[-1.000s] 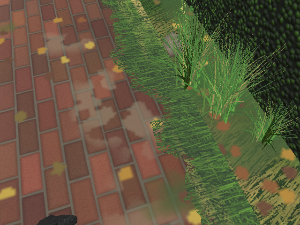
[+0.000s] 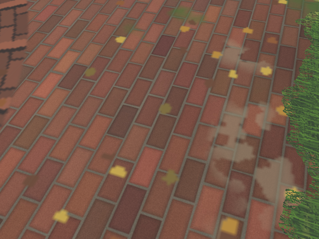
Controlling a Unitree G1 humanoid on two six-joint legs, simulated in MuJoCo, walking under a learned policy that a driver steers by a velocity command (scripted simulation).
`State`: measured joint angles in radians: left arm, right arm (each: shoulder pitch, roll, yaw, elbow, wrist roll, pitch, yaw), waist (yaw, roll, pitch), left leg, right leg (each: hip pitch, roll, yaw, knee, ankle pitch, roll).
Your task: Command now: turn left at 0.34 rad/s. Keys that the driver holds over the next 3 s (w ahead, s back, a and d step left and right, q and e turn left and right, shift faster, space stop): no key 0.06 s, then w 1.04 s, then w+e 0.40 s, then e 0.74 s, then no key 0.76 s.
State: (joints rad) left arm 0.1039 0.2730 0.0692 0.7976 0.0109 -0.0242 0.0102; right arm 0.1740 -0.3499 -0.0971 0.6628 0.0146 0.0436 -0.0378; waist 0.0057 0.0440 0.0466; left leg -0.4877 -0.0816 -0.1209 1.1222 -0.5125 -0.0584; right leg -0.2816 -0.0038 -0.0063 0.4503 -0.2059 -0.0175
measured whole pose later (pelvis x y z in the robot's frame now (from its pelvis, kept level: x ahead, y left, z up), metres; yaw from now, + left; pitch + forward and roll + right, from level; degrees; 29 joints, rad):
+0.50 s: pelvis +0.09 +0.03 +0.01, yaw +2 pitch +2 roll +0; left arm 0.11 0.32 0.06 0.80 -0.02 -0.07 -0.04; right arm 0.43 -0.26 -0.05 0.76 0.01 -0.06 -0.01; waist -0.06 -0.05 0.01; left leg 0.03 -0.01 -0.02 0.22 -0.27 0.02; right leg -0.61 -0.08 0.00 0.73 -0.08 0.01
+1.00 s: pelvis +0.36 -0.03 +0.01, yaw +2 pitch +1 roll -1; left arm 0.34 0.27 0.04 0.87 0.00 -0.09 -0.02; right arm 0.17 -0.29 -0.05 0.71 0.01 -0.07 0.00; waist 0.06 0.04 0.01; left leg -0.70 0.14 -0.05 0.79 0.01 -0.01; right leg -0.05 0.08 -0.05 0.22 -0.20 -0.07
